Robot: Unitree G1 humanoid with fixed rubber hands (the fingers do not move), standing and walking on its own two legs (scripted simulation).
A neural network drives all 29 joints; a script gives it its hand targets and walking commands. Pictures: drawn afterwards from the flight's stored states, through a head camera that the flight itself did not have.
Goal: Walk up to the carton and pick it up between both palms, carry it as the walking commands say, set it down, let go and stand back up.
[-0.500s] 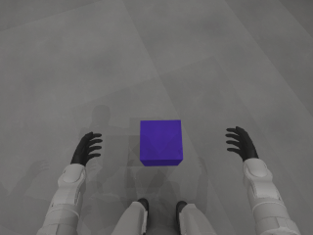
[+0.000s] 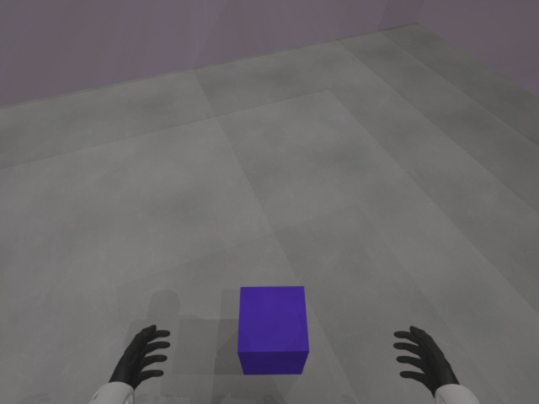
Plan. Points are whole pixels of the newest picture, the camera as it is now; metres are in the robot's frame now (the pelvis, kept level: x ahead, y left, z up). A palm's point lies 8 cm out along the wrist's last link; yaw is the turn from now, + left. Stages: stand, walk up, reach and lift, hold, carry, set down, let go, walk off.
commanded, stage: let go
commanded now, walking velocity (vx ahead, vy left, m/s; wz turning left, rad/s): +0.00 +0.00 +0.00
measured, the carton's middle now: (272, 332) +0.40 +0.01 -0.63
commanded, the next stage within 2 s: stand in 0.28 s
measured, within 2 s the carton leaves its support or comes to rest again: neither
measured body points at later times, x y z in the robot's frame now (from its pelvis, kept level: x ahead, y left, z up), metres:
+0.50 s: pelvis +0.02 +0.00 -0.01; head +0.02 +0.01 +0.44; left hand +0.14 +0.26 -0.11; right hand +0.13 -0.27 -0.11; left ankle -0.01 +0.12 -0.74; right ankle -0.03 -0.11 -0.74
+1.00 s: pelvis +0.05 +0.01 -0.01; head +0.04 +0.01 +0.44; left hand +0.09 +0.27 -0.15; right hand +0.08 -0.25 -0.14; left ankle -0.02 +0.12 -0.74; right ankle -0.03 -0.11 -0.74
